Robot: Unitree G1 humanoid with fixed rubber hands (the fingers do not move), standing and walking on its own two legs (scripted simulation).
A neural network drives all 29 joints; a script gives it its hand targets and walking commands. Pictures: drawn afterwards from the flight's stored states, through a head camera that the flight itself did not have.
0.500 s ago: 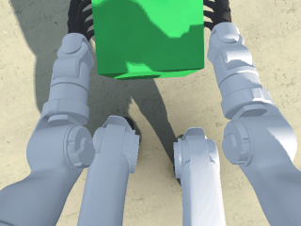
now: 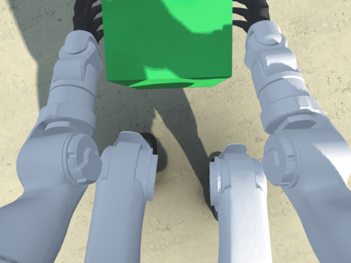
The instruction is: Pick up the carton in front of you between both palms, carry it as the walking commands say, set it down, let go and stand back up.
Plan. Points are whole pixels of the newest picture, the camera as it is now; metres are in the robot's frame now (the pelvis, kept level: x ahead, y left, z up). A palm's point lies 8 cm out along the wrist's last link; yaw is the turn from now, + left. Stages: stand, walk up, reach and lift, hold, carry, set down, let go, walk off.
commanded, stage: set down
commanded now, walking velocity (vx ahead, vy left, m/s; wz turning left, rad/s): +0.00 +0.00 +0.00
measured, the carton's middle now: (171, 38) +0.52 +0.07 -0.25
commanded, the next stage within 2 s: let go in 1.60 s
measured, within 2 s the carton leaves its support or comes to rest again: neither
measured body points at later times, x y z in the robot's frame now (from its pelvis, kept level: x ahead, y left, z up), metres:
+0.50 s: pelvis -0.01 +0.01 +0.00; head +0.36 +0.01 +0.24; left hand +0.49 +0.26 -0.20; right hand +0.54 -0.13 -0.21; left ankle +0.13 +0.14 -0.35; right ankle +0.08 -0.11 -0.35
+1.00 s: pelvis +0.00 +0.01 +0.07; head +0.33 +0.03 +0.38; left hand +0.50 +0.26 -0.06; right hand +0.57 -0.12 -0.05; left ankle +0.13 +0.14 -0.35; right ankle +0.08 -0.11 -0.35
